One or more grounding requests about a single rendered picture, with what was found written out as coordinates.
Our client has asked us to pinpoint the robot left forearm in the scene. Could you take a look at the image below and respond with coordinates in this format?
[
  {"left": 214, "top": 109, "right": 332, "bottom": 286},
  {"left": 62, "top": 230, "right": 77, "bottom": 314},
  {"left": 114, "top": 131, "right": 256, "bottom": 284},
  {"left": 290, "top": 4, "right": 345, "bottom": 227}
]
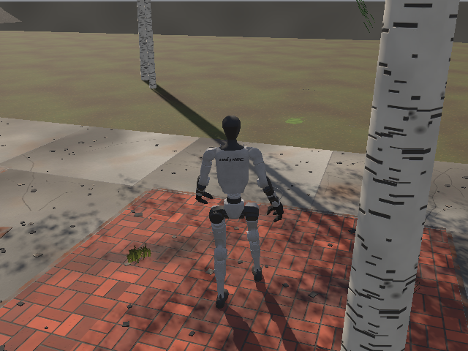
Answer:
[{"left": 196, "top": 175, "right": 206, "bottom": 196}]

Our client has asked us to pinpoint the right robot thigh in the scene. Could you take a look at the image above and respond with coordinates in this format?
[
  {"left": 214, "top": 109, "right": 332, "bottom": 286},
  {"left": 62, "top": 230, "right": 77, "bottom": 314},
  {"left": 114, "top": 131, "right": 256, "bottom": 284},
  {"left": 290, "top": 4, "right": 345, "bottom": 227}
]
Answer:
[{"left": 244, "top": 203, "right": 259, "bottom": 243}]

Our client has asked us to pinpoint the robot right forearm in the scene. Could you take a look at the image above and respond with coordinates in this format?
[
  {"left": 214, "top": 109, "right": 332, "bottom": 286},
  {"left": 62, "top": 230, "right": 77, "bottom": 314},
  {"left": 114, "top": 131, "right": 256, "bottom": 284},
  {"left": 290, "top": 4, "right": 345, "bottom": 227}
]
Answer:
[{"left": 263, "top": 176, "right": 280, "bottom": 207}]

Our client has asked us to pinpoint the robot left hand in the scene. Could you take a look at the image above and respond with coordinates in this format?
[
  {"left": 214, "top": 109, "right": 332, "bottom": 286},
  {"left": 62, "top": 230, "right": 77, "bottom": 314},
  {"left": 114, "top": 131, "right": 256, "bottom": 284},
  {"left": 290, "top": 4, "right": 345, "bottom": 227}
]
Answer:
[{"left": 195, "top": 192, "right": 213, "bottom": 204}]

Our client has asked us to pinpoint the robot right hand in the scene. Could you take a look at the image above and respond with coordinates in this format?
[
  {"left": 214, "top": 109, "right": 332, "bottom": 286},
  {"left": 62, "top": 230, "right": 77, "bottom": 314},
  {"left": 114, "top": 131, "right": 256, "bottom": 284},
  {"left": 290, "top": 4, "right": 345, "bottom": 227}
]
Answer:
[{"left": 267, "top": 202, "right": 284, "bottom": 222}]

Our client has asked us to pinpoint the left robot upper arm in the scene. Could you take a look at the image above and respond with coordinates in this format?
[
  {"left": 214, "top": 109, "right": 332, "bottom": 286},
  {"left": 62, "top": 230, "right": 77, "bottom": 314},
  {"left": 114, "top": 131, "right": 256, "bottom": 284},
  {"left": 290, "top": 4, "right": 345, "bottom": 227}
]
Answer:
[{"left": 198, "top": 147, "right": 217, "bottom": 186}]

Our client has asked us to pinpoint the humanoid robot torso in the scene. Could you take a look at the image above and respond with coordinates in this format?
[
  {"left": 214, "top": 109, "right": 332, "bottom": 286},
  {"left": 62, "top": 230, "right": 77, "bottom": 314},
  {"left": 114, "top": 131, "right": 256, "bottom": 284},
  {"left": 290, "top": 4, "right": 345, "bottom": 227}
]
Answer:
[{"left": 215, "top": 144, "right": 250, "bottom": 219}]

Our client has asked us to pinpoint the right robot upper arm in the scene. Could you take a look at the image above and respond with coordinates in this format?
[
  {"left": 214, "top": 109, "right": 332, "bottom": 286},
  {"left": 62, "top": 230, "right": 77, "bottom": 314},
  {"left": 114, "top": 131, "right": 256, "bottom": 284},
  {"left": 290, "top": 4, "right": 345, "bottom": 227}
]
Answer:
[{"left": 247, "top": 147, "right": 269, "bottom": 188}]

